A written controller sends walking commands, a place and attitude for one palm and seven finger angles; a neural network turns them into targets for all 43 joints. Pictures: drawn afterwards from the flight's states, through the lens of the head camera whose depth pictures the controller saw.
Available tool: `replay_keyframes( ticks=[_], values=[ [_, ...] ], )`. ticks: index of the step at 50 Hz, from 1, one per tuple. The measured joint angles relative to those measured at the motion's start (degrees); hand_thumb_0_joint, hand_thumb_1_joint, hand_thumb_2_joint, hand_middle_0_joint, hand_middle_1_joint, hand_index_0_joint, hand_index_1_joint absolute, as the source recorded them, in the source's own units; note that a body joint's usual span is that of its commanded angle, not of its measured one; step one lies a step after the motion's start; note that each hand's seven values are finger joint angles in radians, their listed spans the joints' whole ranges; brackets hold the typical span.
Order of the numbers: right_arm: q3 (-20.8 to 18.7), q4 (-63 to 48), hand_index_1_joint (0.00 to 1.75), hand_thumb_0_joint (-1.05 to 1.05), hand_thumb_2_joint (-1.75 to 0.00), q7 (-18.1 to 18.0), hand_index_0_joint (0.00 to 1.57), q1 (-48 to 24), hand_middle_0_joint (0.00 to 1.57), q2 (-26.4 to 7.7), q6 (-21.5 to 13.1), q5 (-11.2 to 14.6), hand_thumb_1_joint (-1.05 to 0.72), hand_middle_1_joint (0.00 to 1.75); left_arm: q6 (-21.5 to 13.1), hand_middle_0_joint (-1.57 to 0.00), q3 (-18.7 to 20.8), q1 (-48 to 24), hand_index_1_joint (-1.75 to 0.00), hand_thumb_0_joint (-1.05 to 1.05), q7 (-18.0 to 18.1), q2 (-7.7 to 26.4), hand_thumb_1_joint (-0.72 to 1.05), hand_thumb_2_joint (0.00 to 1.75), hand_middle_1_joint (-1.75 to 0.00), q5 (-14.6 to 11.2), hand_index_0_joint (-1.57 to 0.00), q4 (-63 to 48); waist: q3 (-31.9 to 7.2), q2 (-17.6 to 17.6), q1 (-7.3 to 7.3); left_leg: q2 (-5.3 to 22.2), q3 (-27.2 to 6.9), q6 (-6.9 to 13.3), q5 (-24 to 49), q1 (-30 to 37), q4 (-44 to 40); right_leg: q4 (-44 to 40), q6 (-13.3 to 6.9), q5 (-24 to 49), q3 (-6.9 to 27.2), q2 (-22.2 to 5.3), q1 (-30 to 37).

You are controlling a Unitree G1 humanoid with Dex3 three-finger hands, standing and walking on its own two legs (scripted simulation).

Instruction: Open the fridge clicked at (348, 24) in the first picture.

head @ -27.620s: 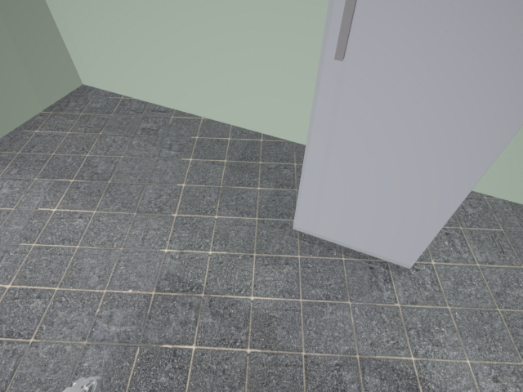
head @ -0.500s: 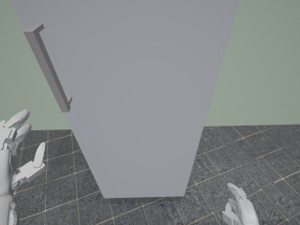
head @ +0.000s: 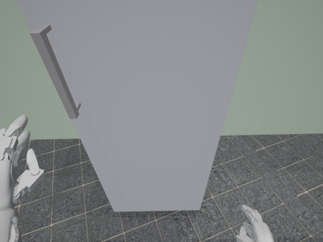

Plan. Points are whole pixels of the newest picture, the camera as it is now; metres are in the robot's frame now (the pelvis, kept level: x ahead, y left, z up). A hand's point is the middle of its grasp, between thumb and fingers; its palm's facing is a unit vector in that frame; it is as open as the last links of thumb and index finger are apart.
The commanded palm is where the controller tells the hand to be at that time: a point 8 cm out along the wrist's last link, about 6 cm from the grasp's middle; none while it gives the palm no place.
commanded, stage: step back with the hand held close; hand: left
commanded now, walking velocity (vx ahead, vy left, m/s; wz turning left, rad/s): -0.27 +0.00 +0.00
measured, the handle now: (61, 76) +0.41 +0.31 +0.23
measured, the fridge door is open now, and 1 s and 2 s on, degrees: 0 0 0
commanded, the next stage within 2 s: stop stepping back and stand still in 1.14 s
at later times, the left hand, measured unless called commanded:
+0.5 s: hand (6, 194) +0.14 +0.30 +0.15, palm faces +0.46 -0.77 -0.44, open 7.4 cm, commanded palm +0.08 +0.33 +0.17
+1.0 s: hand out of the picture +0.06 +0.31 +0.16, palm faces +0.54 -0.73 -0.42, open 7.4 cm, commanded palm -0.02 +0.34 +0.17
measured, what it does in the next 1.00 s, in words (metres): shifts its weight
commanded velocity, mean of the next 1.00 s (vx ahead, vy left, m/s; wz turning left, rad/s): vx -0.30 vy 0.00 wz -0.02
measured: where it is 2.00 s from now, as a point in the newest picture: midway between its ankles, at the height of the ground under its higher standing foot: outside the picture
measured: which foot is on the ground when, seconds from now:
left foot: down 0.00-1.00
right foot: down 0.00-1.00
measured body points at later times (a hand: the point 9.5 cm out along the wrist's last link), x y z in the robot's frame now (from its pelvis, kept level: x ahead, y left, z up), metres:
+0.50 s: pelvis -0.06 +0.04 -0.01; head -0.07 +0.03 +0.44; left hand +0.11 +0.34 +0.17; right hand +0.13 -0.21 -0.09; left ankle +0.01 +0.13 -0.74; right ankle +0.00 -0.10 -0.74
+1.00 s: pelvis -0.13 +0.03 -0.04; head -0.14 +0.05 +0.41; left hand +0.02 +0.34 +0.18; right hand +0.05 -0.20 -0.10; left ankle +0.00 +0.13 -0.74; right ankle +0.00 -0.10 -0.74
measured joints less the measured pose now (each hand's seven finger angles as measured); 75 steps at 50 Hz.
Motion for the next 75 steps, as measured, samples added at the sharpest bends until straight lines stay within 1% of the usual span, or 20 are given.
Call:
replay_keyframes(
  ticks=[5,9,19,27,34,42,50,53,57,59,61,63,65,67,68,71,72,73,74,75],
  values=[
    [-0.1,-2.2,0.3,0.02,-0.9,0.2,0.2,0.2,0.2,-1.0,3.1,0.7,-0.9,0.3,-0.8,-0.21,2.3,-0.2,-0.3,0.01,0.2,1.2,0.89,0.9,-0.3,0.9,-0.21,2.3,-2.8,0.1,-1.83,0.3,-1.0,0.2,-0.8,-6.7,3.8,0.9,0.2,0.4,-1.0,0.4,-5.0],
    [-0.6,-4.0,0.3,0.02,-0.9,-0.4,0.2,0.3,0.2,-1.9,4.8,1.0,-0.9,0.3,-0.4,-0.21,1.9,1.7,-0.3,0.02,0.7,1.6,0.89,0.9,-0.3,1.4,-0.2,0.7,-3.4,-0.2,-2.75,-0.4,-0.2,0.8,-0.8,-9.3,5.0,3.1,0.9,0.1,-0.3,-0.4,-8.3],
    [-0.9,-6.6,0.3,0.02,-0.9,-1.0,0.2,0.2,0.2,-1.8,8.0,1.6,-0.9,0.3,-1.1,-0.21,3.1,3.1,-0.3,0.02,1.4,4.7,0.89,0.9,-0.3,1.5,-0.21,-1.1,-3.9,-0.6,-2.93,-1.7,1.2,2.2,0.8,-13.3,6.6,5.7,2.4,1.3,1.0,-1.7,-13.0],
    [0.0,-7.0,0.3,0.02,-0.9,-1.0,0.2,1.3,0.2,-1.1,7.1,1.5,-0.9,0.3,-3.0,-0.21,3.6,1.6,-0.3,0.02,2.5,3.1,0.89,0.9,-0.3,3.0,-0.21,-1.3,-3.4,-1.4,-2.62,-1.9,1.0,3.1,1.6,-17.2,9.5,7.6,2.8,2.7,0.6,-1.9,-16.2],
    [0.0,-6.6,0.3,0.02,-0.9,-0.6,0.2,2.8,0.2,-0.6,5.3,1.1,-0.9,0.3,-5.3,-0.21,5.1,0.2,-0.3,0.02,2.8,3.0,0.89,0.9,-0.3,4.5,-0.21,-2.8,-1.9,-2.4,-3.23,-1.5,1.2,3.5,-0.1,-20.2,13.7,11.7,2.7,1.9,0.4,-1.7,-18.5],
    [-0.1,-4.7,0.3,0.02,-0.9,-0.5,0.2,2.4,0.2,-0.5,4.1,0.5,-0.9,0.3,-6.6,-0.21,5.9,0.3,-0.3,0.01,3.4,3.2,0.89,0.9,-0.3,3.6,-0.21,-5.6,-1.3,-3.7,-3.03,-0.9,2.4,2.7,-1.1,-22.5,14.9,12.5,2.6,3.4,0.3,-2.1,-20.6],
    [-0.7,-6.2,0.3,0.02,-0.9,-0.7,0.2,1.9,0.2,-0.1,3.1,0.5,-0.9,0.3,-7.2,-0.21,7.4,-0.9,-0.3,0.01,2.8,5.2,0.89,0.9,-0.3,4.3,-0.21,-5.9,0.2,-4.0,-4.9,0.2,3.5,3.8,0.8,-25.0,16.9,16.4,2.5,1.2,1.7,-0.7,-23.0],
    [-1.0,-6.2,0.3,0.02,-0.9,-0.4,0.2,2.0,0.2,0.2,3.1,0.4,-0.9,0.3,-7.4,-0.21,8.2,-1.1,-0.3,0.01,2.4,5.8,0.89,0.9,-0.3,4.3,-0.21,-6.5,0.6,-4.8,-5.46,0.4,4.6,3.9,-2.6,-26.6,19.5,18.3,2.4,3.0,2.5,-0.7,-23.9],
    [-1.2,-4.7,0.3,0.02,-0.9,0.2,0.2,1.1,0.2,-0.4,3.9,-0.2,-0.9,0.3,-7.3,-0.21,8.0,-0.6,-0.3,0.01,2.6,4.5,0.89,0.9,-0.3,3.7,-0.21,-8.5,0.6,-5.6,-3.95,-0.2,5.3,1.9,-13.5,-29.5,23.3,18.7,2.4,4.0,2.7,-2.0,-25.9],
    [-1.1,-3.4,0.3,0.02,-0.9,0.6,0.2,0.4,0.2,-0.5,4.9,-0.3,-0.9,0.3,-6.8,-0.21,7.4,-0.4,-0.3,0.01,2.8,4.1,0.89,0.9,-0.3,3.3,-0.21,-10.0,0.8,-6.6,-2.76,-0.7,4.8,0.9,-14.4,-29.2,27.3,18.0,2.5,5.4,2.8,-3.0,-26.5],
    [-0.7,-2.8,0.3,0.02,-0.9,0.6,0.2,0.3,0.2,-0.5,5.5,-0.5,-0.9,0.3,-6.5,-0.21,6.8,-0.6,-0.3,0.01,3.1,3.8,0.89,0.9,-0.3,3.0,-0.21,-11.0,-0.1,-7.3,-1.64,-0.4,3.7,1.4,-15.5,-25.3,25.3,17.6,2.9,5.6,2.4,-3.7,-27.8],
    [-0.5,-3.6,0.3,0.02,-0.9,-0.2,0.2,-0.2,0.2,-0.2,5.3,-0.8,-0.9,0.3,-6.2,-0.21,6.6,-2.9,-0.3,0.01,3.4,3.5,0.89,0.9,-0.3,3.1,-0.21,-10.5,1.0,-6.4,-1.99,1.3,4.0,2.5,-7.3,-26.2,23.3,24.2,3.0,-4.2,2.8,-2.2,-30.5],
    [-1.1,-4.0,0.3,0.02,-0.9,-0.3,0.2,-0.3,0.2,1.0,4.1,-0.5,-0.9,0.3,-5.4,-0.21,6.8,-5.5,-0.3,0.01,3.1,4.3,0.89,0.9,-0.3,2.8,-0.21,-9.1,2.4,-4.4,-3.2,4.1,4.0,3.2,2.3,-26.3,21.4,40.5,3.3,-10.4,3.1,1.3,-32.5],
    [-1.3,-3.7,0.3,0.02,-0.9,0.6,0.2,0.3,0.2,2.4,3.0,0.3,-0.9,0.3,-5.3,-0.21,7.1,-5.7,-0.3,0.01,2.6,5.4,0.89,0.9,-0.3,2.0,-0.21,-8.0,1.9,-3.6,-4.25,5.8,4.3,2.8,5.7,-26.2,19.0,50.3,3.6,-12.8,2.1,3.1,-31.3],
    [-1.1,-3.5,0.3,0.02,-0.9,1.1,0.2,0.7,0.2,2.9,2.7,0.7,-0.9,0.3,-5.1,-0.21,7.1,-4.8,-0.3,0.01,2.4,5.5,0.89,0.9,-0.3,1.4,-0.21,-7.9,1.2,-3.4,-4.55,6.3,4.8,2.8,6.3,-26.1,17.4,51.0,3.4,-13.9,1.1,3.2,-29.3],
    [-0.2,-3.5,0.3,0.02,-0.9,1.7,0.2,2.2,0.2,4.0,2.2,0.8,-0.9,0.3,-4.0,-0.21,7.0,-0.6,-0.3,0.02,2.4,5.6,0.89,0.9,-0.3,0.2,-0.21,-8.7,-1.5,-3.4,-4.68,6.7,6.6,2.1,5.7,-25.8,12.0,36.9,1.6,-18.5,-2.8,2.5,-18.3],
    [0.1,-4.0,0.3,0.02,-0.9,1.8,0.2,2.8,0.2,4.3,2.2,0.6,-0.9,0.3,-3.6,-0.21,7.1,0.7,-0.3,0.02,2.4,6.0,0.89,0.9,-0.3,0.1,-0.2,-9.3,-2.5,-4.0,-4.39,6.1,7.5,1.3,3.1,-26.4,11.2,28.8,0.3,-19.7,-3.4,2.0,-14.0],
    [0.4,-4.8,0.3,0.02,-0.9,2.0,0.2,3.3,0.2,4.6,2.3,0.5,-0.9,0.3,-3.3,-0.21,7.9,2.1,-0.3,0.02,2.4,7.2,0.89,0.9,-0.3,0.1,-0.2,-10.4,-3.6,-6.2,-3.58,4.6,9.0,0.0,-2.4,-28.1,12.4,19.5,-2.0,-21.4,-1.6,0.6,-10.3],
    [0.6,-4.9,0.3,0.02,-0.9,2.1,0.2,2.9,0.2,4.2,2.2,0.4,-0.9,0.3,-3.4,-0.21,8.0,2.4,-0.3,0.02,2.4,7.2,0.89,0.9,-0.3,0.4,-0.2,-11.1,-3.7,-6.8,-2.06,3.8,8.1,-0.8,-5.6,-30.2,17.6,16.4,-3.0,-15.9,-0.1,0.0,-11.1],
    [0.7,-3.8,0.3,0.02,-0.9,2.1,0.2,2.1,0.2,3.3,2.4,-0.1,-0.9,0.3,-3.7,-0.21,7.5,2.1,-0.3,0.02,2.2,6.3,0.89,0.9,-0.3,0.7,-0.21,-10.8,-3.2,-6.0,-1.24,3.3,6.1,-1.2,-6.6,-31.3,23.9,16.8,-2.5,-11.6,0.3,0.2,-12.0]
  ],
)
